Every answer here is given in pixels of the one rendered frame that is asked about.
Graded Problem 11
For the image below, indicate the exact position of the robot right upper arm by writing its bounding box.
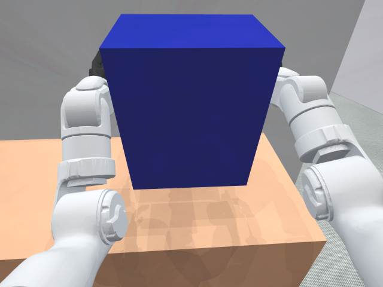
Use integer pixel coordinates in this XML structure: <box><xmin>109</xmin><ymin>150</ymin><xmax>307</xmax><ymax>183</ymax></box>
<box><xmin>302</xmin><ymin>155</ymin><xmax>383</xmax><ymax>287</ymax></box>

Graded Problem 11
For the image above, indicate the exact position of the robot left hand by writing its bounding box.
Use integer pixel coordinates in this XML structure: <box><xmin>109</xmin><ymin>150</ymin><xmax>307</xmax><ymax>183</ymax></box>
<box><xmin>89</xmin><ymin>51</ymin><xmax>107</xmax><ymax>80</ymax></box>

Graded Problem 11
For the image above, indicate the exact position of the carton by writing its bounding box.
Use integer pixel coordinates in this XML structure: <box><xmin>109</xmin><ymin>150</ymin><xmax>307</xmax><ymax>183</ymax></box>
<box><xmin>99</xmin><ymin>14</ymin><xmax>285</xmax><ymax>190</ymax></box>

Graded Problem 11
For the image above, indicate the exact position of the left robot forearm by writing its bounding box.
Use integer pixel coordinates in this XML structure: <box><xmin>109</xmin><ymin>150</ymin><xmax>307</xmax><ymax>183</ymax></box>
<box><xmin>51</xmin><ymin>76</ymin><xmax>116</xmax><ymax>239</ymax></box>

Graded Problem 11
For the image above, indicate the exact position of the robot left upper arm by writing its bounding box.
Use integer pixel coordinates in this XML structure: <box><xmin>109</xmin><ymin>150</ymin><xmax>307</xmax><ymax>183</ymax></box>
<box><xmin>0</xmin><ymin>188</ymin><xmax>129</xmax><ymax>287</ymax></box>

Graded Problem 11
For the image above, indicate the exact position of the pedestal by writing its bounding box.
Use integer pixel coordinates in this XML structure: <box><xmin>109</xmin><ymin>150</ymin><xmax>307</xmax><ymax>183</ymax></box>
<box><xmin>0</xmin><ymin>133</ymin><xmax>327</xmax><ymax>287</ymax></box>

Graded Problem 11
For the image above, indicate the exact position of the right robot forearm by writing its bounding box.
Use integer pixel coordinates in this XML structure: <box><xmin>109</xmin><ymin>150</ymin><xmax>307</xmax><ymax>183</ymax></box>
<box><xmin>270</xmin><ymin>67</ymin><xmax>383</xmax><ymax>185</ymax></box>

